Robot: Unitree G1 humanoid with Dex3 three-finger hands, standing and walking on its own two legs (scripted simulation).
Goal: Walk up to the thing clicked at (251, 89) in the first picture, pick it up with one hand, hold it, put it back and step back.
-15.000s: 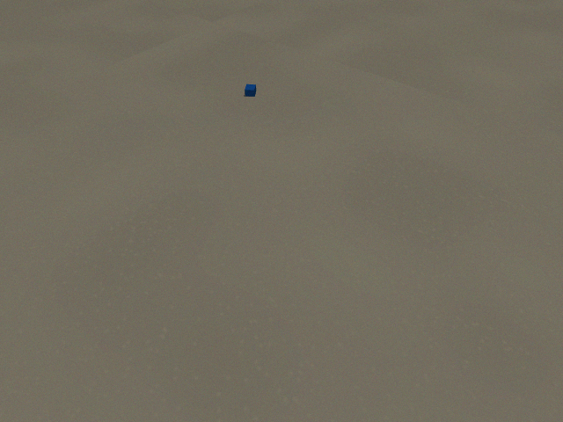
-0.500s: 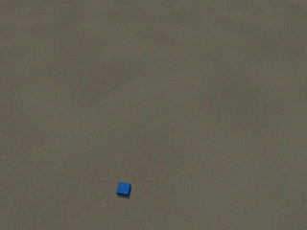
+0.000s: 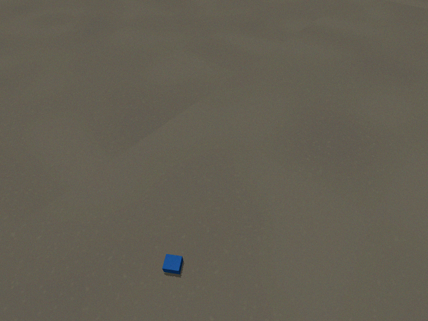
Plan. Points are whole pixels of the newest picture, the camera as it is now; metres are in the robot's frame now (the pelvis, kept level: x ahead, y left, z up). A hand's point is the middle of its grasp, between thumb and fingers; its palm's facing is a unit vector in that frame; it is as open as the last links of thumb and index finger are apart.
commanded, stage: walk up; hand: left
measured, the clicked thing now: (173, 264) +0.48 +0.22 -0.76
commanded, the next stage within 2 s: none
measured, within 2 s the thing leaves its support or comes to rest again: neither
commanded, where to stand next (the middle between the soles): +0.08 +0.00 m, yaw -2 degrees
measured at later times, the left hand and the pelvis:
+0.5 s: hand out of the picture +0.14 +0.20 -0.15, palm faces -0.08 -0.92 -0.38, open 7.4 cm; pelvis +0.07 -0.04 -0.01, yaw -4 degrees
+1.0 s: hand (120, 298) +0.20 +0.23 -0.15, palm faces -0.06 -0.93 -0.37, open 7.4 cm; pelvis +0.08 -0.02 -0.01, yaw -4 degrees
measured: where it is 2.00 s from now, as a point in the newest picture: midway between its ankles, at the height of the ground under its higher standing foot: outside the picture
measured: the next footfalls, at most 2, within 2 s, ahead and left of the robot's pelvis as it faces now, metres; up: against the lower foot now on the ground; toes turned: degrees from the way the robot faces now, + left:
left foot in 0.62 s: +0.16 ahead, +0.10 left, +0.00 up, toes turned -4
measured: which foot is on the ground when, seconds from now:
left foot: down 0.00-0.30, up 0.32-0.60, down 0.62-1.00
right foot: down 0.00-1.00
